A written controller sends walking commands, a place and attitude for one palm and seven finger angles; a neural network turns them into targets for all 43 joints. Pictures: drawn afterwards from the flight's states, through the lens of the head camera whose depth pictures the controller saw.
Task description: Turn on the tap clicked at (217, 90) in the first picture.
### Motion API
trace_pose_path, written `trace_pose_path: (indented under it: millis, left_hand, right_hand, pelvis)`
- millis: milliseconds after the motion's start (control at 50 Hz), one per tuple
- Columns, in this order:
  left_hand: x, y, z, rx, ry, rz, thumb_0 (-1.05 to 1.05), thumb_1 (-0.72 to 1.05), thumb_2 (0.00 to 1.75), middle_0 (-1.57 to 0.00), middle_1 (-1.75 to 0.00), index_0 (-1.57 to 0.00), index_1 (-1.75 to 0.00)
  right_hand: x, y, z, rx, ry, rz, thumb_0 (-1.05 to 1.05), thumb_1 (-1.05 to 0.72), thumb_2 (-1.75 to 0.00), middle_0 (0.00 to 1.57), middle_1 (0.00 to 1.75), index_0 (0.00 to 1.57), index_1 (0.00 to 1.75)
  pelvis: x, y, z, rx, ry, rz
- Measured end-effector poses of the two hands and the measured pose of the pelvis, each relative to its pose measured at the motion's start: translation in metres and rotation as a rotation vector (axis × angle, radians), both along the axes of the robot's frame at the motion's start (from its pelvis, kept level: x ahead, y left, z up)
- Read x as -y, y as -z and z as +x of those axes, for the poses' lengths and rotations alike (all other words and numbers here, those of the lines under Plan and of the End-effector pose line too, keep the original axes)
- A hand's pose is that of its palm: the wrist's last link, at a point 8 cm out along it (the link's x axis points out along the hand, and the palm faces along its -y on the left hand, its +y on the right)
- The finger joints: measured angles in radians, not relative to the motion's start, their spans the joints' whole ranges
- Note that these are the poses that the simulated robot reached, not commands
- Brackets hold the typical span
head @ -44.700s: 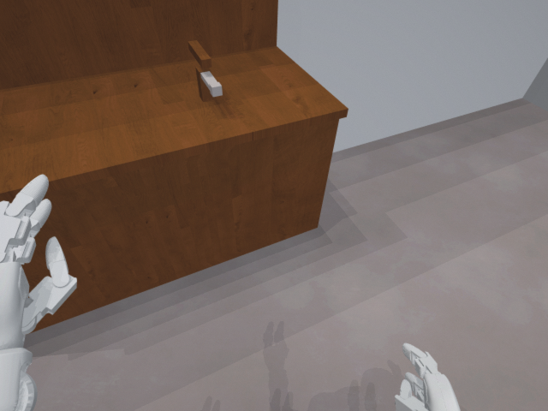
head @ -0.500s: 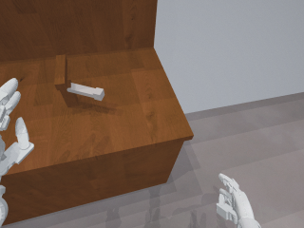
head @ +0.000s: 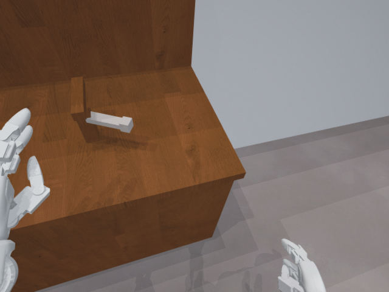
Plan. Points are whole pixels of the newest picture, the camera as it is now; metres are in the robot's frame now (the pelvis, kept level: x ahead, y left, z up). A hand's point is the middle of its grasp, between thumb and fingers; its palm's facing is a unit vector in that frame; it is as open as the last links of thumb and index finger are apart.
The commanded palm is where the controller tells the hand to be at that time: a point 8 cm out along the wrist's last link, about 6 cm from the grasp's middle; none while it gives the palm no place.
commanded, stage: look again from close up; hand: left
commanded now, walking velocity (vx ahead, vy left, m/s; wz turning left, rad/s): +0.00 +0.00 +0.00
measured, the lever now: (126, 124) +0.49 +0.22 +0.02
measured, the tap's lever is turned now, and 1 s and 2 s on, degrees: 61 61 61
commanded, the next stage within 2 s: turn the palm inward beside the body in 0.10 s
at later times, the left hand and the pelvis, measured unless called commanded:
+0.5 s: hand (63, 210) +0.20 +0.22 +0.14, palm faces +0.34 -0.87 -0.37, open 7.4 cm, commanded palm +0.15 +0.27 +0.17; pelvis -0.01 -0.04 -0.01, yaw +2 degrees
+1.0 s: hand (75, 204) +0.22 +0.21 +0.13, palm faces +0.47 -0.83 -0.31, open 7.4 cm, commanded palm +0.15 +0.25 +0.15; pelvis +0.02 -0.08 -0.02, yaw +4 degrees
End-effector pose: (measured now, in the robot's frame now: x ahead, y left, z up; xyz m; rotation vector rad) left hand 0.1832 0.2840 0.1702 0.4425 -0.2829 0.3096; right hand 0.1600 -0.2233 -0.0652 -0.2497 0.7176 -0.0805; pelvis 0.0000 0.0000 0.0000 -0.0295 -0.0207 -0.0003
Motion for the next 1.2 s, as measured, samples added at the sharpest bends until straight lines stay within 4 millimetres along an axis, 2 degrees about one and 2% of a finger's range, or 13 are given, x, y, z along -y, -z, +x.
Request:
trace_pose_path:
  millis: [200,220,260,320,380,440,500,620,680,760,920,1060,1200]
  left_hand:
    - [0.007,-0.006,-0.004,0.011,0.004,0.009,0.02,0.89,0.90,-0.22,-0.31,-0.21,-0.30]
    - [0.006,-0.012,-0.002,0.027,0.013,0.052,0.02,0.89,0.90,-0.22,-0.31,-0.21,-0.30]
    - [-0.006,-0.030,0.008,0.068,0.002,0.161,0.02,0.89,0.90,-0.22,-0.31,-0.22,-0.30]
    - [-0.025,-0.043,0.016,0.077,-0.064,0.029,0.02,0.89,0.90,-0.22,-0.31,-0.22,-0.30]
    - [-0.020,-0.030,0.011,-0.020,-0.096,-0.055,0.02,0.89,0.90,-0.21,-0.30,-0.21,-0.30]
    - [0.006,-0.004,-0.003,-0.134,-0.062,-0.049,0.02,0.90,0.90,-0.21,-0.30,-0.20,-0.30]
    - [0.028,0.014,-0.021,-0.137,-0.041,-0.060,0.02,0.90,0.90,-0.21,-0.30,-0.21,-0.30]
    - [0.026,0.010,-0.044,0.011,-0.195,-0.056,0.02,0.89,0.90,-0.22,-0.31,-0.22,-0.30]
    - [0.024,0.008,-0.043,0.004,-0.243,-0.073,0.02,0.89,0.90,-0.22,-0.31,-0.21,-0.30]
    - [0.032,0.013,-0.030,-0.073,-0.219,-0.087,0.02,0.89,0.90,-0.21,-0.30,-0.21,-0.30]
    - [0.045,0.020,-0.011,-0.104,-0.179,-0.112,0.02,0.89,0.90,-0.21,-0.30,-0.21,-0.30]
    - [0.041,0.030,-0.014,-0.130,-0.196,-0.153,0.02,0.89,0.90,-0.21,-0.30,-0.21,-0.30]
    - [0.042,0.036,-0.017,-0.110,-0.176,-0.187,0.02,0.89,0.90,-0.21,-0.30,-0.21,-0.30]
  right_hand:
    - [0.004,0.000,0.004,0.016,0.001,0.009,0.01,-0.91,-0.90,0.20,0.30,0.20,0.29]
    - [0.002,-0.001,0.005,0.019,-0.015,-0.002,0.01,-0.91,-0.90,0.20,0.30,0.20,0.29]
    - [-0.001,0.003,0.006,0.011,-0.094,-0.018,0.01,-0.91,-0.90,0.20,0.30,0.20,0.29]
    - [0.001,0.008,0.010,0.000,-0.134,0.013,0.01,-0.91,-0.90,0.20,0.30,0.20,0.29]
    - [0.010,0.007,0.014,0.032,-0.126,0.050,0.01,-0.91,-0.90,0.20,0.30,0.21,0.30]
    - [0.022,0.005,0.018,0.071,-0.116,0.058,0.01,-0.91,-0.90,0.20,0.30,0.21,0.30]
    - [0.035,0.005,0.020,0.096,-0.107,0.036,0.01,-0.91,-0.90,0.20,0.30,0.20,0.30]
    - [0.057,0.019,0.021,0.069,-0.125,0.006,0.01,-0.91,-0.90,0.20,0.30,0.20,0.29]
    - [0.065,0.029,0.021,0.053,-0.126,0.006,0.01,-0.91,-0.90,0.20,0.30,0.20,0.29]
    - [0.074,0.037,0.025,0.049,-0.095,0.017,0.02,-0.91,-0.90,0.20,0.30,0.20,0.29]
    - [0.083,0.044,0.037,0.040,-0.032,0.031,0.02,-0.91,-0.90,0.20,0.30,0.20,0.29]
    - [0.078,0.039,0.052,0.048,-0.046,0.007,0.02,-0.91,-0.90,0.20,0.30,0.20,0.29]
    - [0.060,0.032,0.064,0.090,-0.073,0.004,0.02,-0.91,-0.90,0.20,0.30,0.20,0.29]
  pelvis:
    - [0.004,-0.001,0.000,0.009,0.000,0.003]
    - [0.005,0.000,-0.001,0.011,-0.015,-0.001]
    - [0.011,0.003,-0.003,0.011,-0.045,0.012]
    - [0.018,0.002,-0.004,0.011,-0.041,0.027]
    - [0.024,0.002,-0.005,0.015,-0.029,0.028]
    - [0.032,0.005,-0.008,0.015,-0.028,0.031]
    - [0.043,0.009,-0.013,0.011,-0.038,0.035]
    - [0.069,0.017,-0.018,0.011,-0.078,0.027]
    - [0.078,0.019,-0.017,0.011,-0.092,0.023]
    - [0.085,0.021,-0.013,0.008,-0.092,0.020]
    - [0.084,0.022,0.010,-0.036,-0.074,0.027]
    - [0.073,0.020,0.032,-0.069,-0.073,0.032]
    - [0.061,0.021,0.037,-0.079,-0.078,0.024]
